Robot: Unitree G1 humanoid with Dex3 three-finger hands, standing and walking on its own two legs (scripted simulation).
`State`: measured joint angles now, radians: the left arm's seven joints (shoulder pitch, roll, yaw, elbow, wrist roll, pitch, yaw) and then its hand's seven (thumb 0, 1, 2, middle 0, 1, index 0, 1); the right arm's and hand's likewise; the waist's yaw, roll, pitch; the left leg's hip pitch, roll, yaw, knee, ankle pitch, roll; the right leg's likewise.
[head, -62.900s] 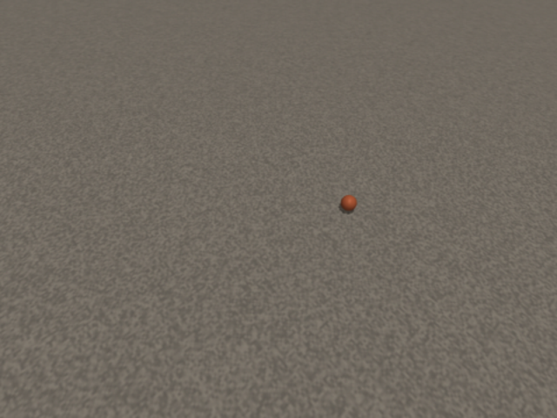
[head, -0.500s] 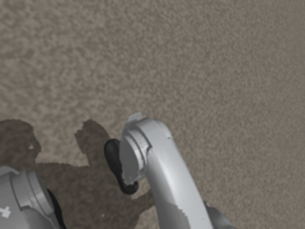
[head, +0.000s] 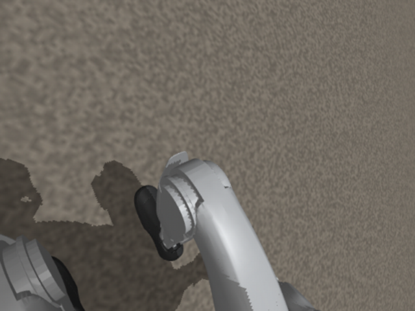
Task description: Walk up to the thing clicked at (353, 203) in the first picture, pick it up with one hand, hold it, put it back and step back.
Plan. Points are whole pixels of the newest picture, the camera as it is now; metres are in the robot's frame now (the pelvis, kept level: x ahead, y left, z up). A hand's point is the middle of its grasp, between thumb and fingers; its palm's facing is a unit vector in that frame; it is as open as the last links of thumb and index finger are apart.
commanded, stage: rest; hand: left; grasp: from above
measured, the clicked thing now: out of the picture +0.54 +0.30 -0.27
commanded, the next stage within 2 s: open in 0.48 s
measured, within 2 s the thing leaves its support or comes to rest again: rests again in 0.86 s
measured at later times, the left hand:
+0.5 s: hand out of the picture +0.53 +0.29 -0.25, palm faces -0.45 -0.14 -0.88, open 9.9 cm
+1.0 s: hand out of the picture +0.53 +0.29 -0.25, palm faces -0.45 -0.14 -0.88, open 11.8 cm
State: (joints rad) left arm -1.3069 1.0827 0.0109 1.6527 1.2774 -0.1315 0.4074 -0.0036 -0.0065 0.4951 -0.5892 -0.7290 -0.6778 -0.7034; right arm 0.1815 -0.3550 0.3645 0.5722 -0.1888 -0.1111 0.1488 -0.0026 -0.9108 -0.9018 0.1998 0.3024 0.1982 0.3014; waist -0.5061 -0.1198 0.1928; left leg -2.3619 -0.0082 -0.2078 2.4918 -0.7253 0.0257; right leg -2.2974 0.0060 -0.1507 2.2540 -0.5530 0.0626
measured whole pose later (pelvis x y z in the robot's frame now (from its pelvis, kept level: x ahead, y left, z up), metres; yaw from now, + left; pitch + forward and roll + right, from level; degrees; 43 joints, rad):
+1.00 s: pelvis +0.00 +0.00 +0.00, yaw -1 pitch +32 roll -16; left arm -1.33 1.15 -0.02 1.68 1.24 -0.14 0.42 0.00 -0.15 0.68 -0.39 -0.77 -0.40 -0.76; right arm 0.14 -0.37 0.43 0.55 -0.20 -0.10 0.12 0.00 -0.90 -0.90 0.20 0.30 0.20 0.30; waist -0.53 -0.13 0.23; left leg -2.36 0.00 -0.22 2.50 -0.72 0.03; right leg -2.29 0.01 -0.16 2.25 -0.54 0.07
